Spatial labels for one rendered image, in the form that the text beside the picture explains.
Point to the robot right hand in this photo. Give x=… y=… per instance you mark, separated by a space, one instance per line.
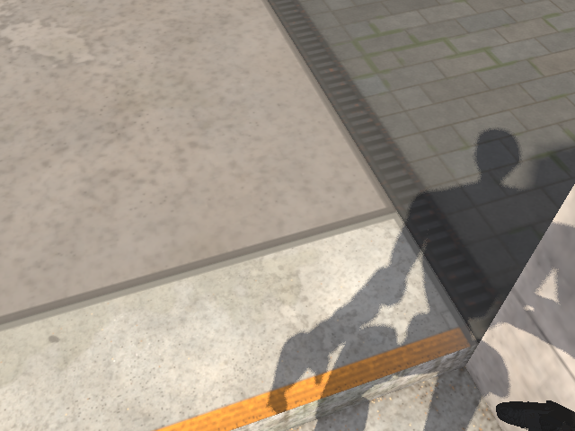
x=534 y=416

